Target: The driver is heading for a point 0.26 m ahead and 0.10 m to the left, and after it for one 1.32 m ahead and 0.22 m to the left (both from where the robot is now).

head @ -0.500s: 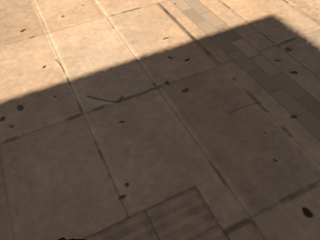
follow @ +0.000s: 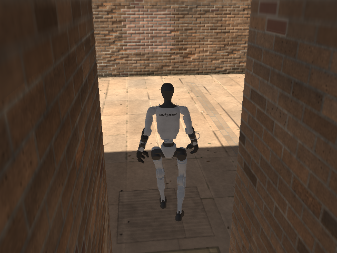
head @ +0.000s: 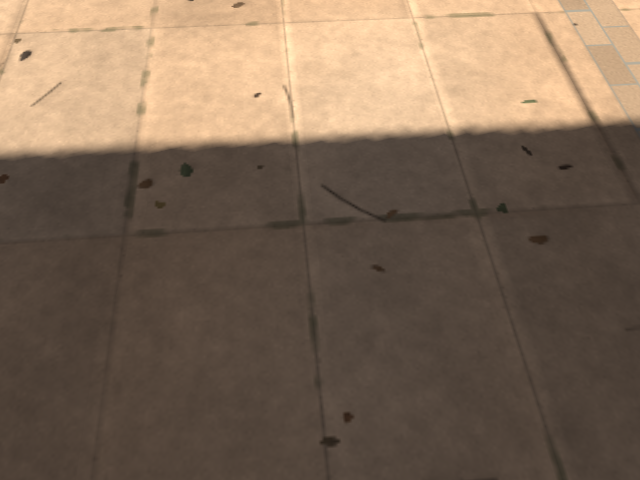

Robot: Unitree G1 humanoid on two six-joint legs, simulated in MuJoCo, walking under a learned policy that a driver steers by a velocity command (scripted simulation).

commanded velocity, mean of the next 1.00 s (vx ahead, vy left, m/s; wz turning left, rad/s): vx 0.25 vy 0.00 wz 0.43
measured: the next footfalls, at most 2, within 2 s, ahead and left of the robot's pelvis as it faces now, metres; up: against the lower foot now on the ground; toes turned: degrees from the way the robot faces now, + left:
right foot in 0.50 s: +0.14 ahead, -0.12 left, +0.00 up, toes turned +23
left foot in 0.94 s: +0.24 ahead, +0.19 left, +0.00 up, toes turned +28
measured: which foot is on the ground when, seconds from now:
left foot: down 0.00-0.50, up 0.52-0.92, down 0.94-1.00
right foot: up 0.00-0.48, down 0.50-0.96, up 0.98-1.00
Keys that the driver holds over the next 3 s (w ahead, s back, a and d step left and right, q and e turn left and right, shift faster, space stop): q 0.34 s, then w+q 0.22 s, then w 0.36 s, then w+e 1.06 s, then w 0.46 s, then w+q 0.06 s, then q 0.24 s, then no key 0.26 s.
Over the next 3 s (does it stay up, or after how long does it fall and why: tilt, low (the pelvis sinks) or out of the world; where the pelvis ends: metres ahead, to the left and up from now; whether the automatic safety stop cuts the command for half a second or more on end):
stays up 1.15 0.15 0.01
